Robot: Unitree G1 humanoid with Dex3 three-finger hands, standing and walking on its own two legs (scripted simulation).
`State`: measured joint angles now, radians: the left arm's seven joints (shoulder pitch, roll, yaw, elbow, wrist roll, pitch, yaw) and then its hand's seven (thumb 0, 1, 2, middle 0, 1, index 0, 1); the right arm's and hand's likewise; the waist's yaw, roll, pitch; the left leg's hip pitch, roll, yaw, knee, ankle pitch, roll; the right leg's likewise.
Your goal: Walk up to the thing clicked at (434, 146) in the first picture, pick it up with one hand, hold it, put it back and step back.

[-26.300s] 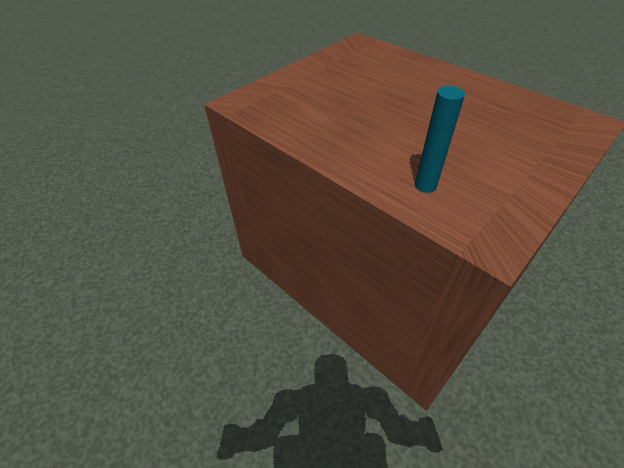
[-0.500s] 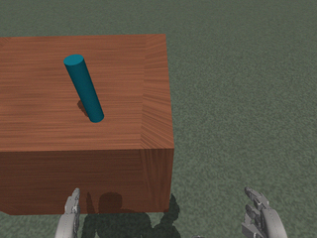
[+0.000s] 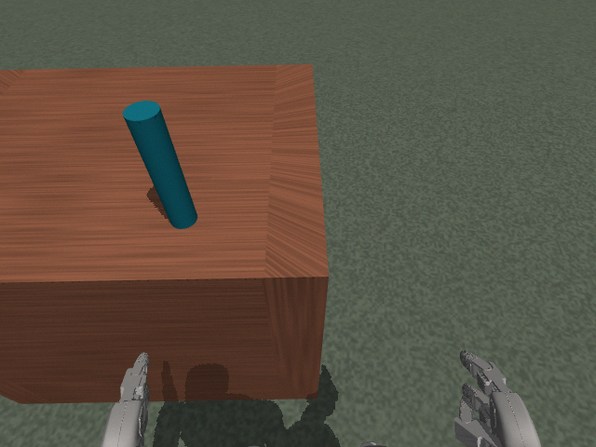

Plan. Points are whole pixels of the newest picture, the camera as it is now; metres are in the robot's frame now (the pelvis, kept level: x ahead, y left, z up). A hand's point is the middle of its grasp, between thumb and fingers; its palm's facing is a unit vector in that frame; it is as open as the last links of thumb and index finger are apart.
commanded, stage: home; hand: left
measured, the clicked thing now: (166, 172) +0.50 +0.22 +0.10
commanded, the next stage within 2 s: stand in 0.74 s
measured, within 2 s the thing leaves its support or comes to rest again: neither
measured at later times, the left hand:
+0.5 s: hand (172, 437) +0.17 +0.18 -0.04, palm faces +0.12 -0.96 -0.26, open 17.5 cm
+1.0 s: hand out of the picture +0.07 +0.25 -0.11, palm faces -0.02 -0.93 -0.36, open 16.5 cm
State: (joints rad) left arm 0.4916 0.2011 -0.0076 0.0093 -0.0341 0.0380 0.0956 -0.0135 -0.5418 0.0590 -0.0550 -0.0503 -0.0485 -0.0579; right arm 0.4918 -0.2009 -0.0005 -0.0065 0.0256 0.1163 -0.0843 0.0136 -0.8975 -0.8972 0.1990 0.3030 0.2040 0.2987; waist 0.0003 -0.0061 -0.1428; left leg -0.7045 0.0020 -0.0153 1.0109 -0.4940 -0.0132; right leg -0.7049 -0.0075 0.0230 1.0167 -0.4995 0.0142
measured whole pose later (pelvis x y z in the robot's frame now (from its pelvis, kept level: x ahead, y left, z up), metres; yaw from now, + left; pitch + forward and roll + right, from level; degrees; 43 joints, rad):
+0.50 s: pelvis +0.00 +0.00 +0.00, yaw +0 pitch +9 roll -1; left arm 0.51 0.22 -0.01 -0.01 -0.03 0.09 0.14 -0.01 -0.54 0.06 -0.06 -0.05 -0.05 -0.06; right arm 0.35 -0.22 0.01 0.35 0.03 0.03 -0.11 0.01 -0.90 -0.90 0.20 0.30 0.20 0.30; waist -0.02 0.01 -0.11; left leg -0.67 0.02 -0.04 1.00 -0.49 -0.02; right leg -0.65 0.01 0.00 0.98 -0.48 0.01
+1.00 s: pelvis -0.01 +0.00 +0.04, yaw +1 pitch -1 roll +0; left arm 0.26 0.35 0.01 0.84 0.04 -0.02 0.02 -0.01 -0.43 0.18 -0.13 -0.15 -0.12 -0.16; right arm 0.21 -0.33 -0.04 0.90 -0.05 -0.01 0.00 0.01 -0.90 -0.90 0.20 0.30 0.20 0.30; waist 0.00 -0.01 0.03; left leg -0.36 0.00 -0.02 0.75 -0.37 0.00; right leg -0.35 -0.01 0.01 0.74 -0.38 0.01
